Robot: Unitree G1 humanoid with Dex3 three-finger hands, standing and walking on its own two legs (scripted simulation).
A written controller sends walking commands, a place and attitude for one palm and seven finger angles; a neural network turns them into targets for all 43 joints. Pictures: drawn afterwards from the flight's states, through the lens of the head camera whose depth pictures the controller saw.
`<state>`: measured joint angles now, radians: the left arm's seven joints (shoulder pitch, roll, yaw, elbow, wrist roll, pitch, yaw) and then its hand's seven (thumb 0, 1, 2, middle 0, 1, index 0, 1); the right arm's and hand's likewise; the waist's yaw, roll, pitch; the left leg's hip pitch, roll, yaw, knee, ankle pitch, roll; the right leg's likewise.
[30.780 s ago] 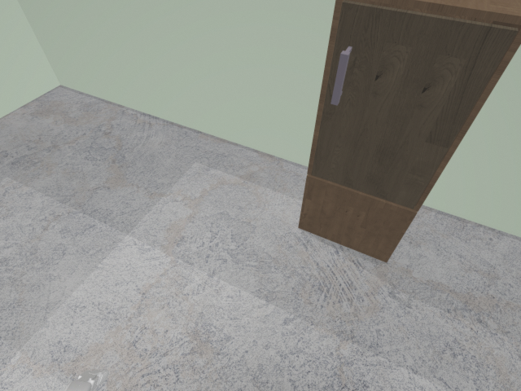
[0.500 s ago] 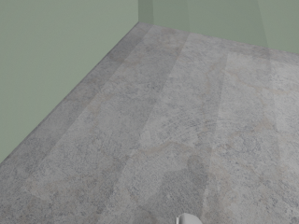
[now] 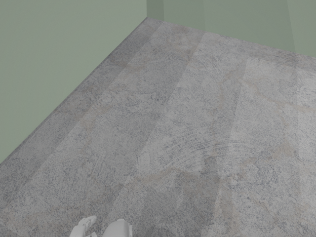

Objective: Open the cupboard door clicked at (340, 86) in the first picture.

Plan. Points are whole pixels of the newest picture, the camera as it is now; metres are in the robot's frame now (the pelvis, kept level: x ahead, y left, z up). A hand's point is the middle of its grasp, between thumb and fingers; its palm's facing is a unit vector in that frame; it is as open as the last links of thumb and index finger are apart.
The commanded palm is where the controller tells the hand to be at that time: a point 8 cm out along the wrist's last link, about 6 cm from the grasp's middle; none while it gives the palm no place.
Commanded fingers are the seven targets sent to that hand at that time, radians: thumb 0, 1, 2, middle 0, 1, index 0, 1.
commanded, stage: turn to face it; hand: left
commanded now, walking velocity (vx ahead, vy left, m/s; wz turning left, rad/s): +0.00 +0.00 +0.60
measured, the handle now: out of the picture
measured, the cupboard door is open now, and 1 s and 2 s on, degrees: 49 49 49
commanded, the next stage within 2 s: none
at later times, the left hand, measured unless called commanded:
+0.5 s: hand out of the picture +0.10 +0.25 -0.17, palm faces +0.28 -0.93 -0.26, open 7.4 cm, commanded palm none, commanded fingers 0.00 0.90 0.90 -0.20 -0.30 -0.20 -0.30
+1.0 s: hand out of the picture +0.02 +0.15 -0.18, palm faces +0.58 -0.78 -0.22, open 7.3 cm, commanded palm none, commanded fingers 0.00 0.90 0.90 -0.20 -0.30 -0.20 -0.30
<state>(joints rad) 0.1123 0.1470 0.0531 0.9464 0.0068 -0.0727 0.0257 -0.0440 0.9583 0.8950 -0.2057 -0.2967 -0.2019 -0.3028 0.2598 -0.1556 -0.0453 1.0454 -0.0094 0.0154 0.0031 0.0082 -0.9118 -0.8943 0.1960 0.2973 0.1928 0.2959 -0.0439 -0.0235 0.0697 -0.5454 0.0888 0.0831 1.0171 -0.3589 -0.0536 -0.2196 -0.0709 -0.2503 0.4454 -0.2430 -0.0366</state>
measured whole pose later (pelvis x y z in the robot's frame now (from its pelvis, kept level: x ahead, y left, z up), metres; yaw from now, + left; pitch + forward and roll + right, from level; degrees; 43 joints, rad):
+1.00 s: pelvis +0.10 -0.03 -0.01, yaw +35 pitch +1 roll +2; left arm 0.25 0.21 0.04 0.90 0.03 0.00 0.01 0.00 0.91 0.90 -0.21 -0.30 -0.20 -0.30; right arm 0.08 -0.26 -0.07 0.91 -0.01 0.07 0.03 0.01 -0.91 -0.89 0.19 0.30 0.19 0.30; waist 0.01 -0.05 0.12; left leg -0.37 0.01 0.09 0.71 -0.39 -0.06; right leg -0.19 -0.14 -0.23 0.58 -0.39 0.02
